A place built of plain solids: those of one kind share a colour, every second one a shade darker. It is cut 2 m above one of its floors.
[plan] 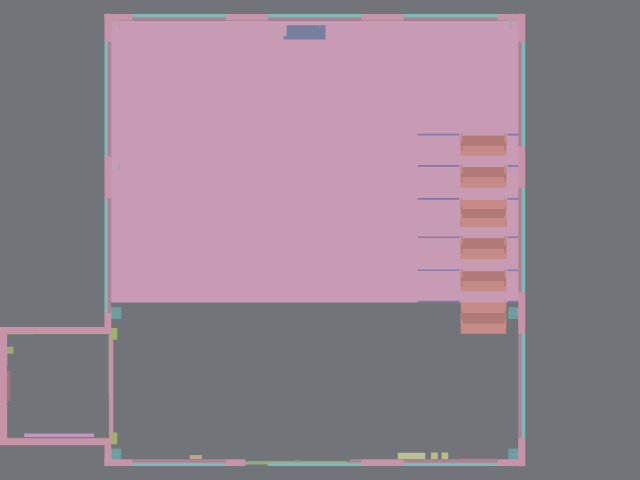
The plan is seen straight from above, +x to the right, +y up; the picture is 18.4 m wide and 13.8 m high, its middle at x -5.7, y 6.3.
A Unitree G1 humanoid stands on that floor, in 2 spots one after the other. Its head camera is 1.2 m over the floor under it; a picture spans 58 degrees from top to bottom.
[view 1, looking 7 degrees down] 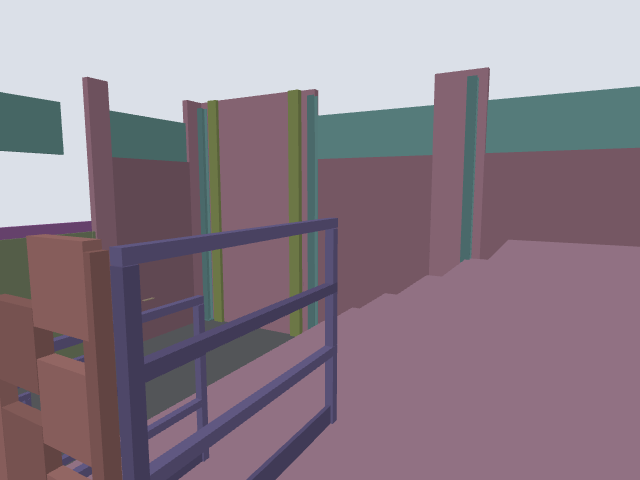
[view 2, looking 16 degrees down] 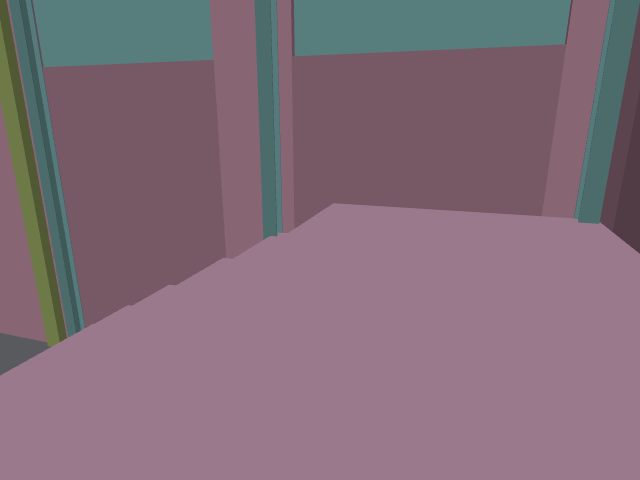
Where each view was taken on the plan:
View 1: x -1.00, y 10.30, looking -151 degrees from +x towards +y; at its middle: wall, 12.33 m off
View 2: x -5.85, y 11.00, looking -162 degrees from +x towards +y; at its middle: raised_floor_bank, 4.35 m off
